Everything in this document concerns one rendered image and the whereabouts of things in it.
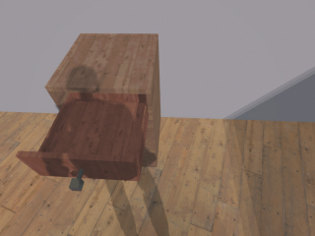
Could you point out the cabinet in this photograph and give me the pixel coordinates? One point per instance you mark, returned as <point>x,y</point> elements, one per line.
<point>114,63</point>

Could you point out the drawer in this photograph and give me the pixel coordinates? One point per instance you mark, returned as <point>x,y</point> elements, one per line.
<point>103,133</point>

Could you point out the handle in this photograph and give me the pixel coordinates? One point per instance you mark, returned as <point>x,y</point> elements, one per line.
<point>77,184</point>

